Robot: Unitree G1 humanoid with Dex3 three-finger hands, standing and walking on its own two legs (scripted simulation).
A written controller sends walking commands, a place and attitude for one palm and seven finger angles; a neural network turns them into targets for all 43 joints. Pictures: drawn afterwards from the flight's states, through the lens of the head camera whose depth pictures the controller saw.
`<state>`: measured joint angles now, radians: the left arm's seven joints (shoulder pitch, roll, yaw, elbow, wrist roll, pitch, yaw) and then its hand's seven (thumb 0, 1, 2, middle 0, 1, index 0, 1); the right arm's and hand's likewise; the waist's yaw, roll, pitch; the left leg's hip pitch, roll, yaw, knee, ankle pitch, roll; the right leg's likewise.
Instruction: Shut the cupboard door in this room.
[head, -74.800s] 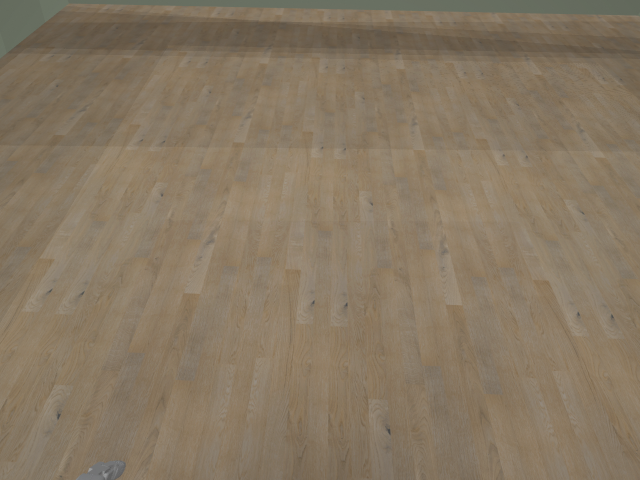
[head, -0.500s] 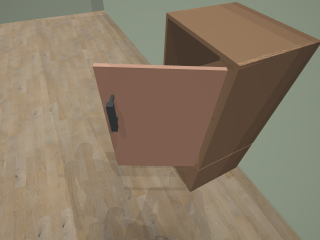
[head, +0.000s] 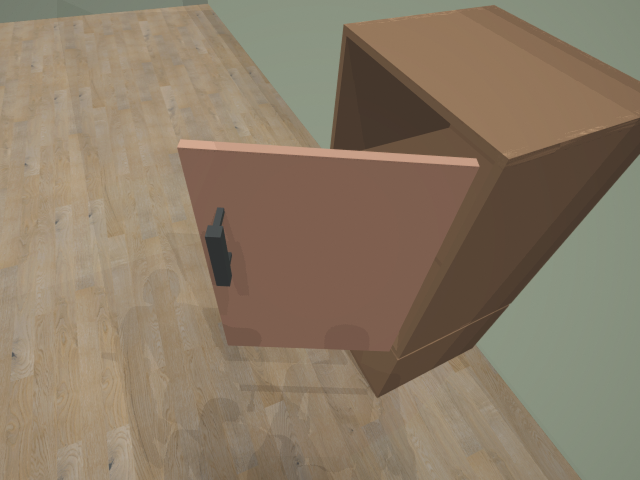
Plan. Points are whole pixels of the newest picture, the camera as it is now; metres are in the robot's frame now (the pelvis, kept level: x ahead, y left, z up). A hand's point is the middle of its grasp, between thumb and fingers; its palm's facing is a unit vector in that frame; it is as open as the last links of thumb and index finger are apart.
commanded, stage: come to a stop and stand still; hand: left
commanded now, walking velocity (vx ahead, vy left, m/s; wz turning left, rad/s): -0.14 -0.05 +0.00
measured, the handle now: (221, 247) +0.44 +0.19 -0.02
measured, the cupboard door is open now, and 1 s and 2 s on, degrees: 63 63 63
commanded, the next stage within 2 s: look again from close up in 1.24 s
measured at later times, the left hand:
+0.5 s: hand out of the picture +0.05 +0.17 -0.17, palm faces +0.01 -0.97 -0.25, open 7.4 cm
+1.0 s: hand out of the picture -0.10 +0.18 -0.18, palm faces +0.02 -0.98 -0.19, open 7.3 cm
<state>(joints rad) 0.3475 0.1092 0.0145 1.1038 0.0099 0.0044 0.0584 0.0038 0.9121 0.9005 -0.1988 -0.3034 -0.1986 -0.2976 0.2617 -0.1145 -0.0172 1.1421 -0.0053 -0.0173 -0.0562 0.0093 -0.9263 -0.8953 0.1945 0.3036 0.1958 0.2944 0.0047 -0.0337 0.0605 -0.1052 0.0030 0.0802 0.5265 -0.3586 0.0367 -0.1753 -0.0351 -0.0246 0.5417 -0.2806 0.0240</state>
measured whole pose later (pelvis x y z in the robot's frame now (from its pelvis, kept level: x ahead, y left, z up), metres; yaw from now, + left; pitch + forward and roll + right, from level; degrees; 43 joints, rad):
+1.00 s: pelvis -0.09 +0.00 +0.00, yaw +0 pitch -3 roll +0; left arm 0.36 0.19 -0.01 1.05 0.02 0.01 0.04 0.00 0.91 0.90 -0.20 -0.30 -0.20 -0.30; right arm 0.29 -0.14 -0.01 1.09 -0.01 0.02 0.00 0.01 -0.92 -0.90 0.20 0.30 0.20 0.29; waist 0.00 -0.04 0.02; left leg -0.23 -0.02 0.04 0.50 -0.23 0.04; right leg -0.26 -0.04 -0.04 0.46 -0.16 0.02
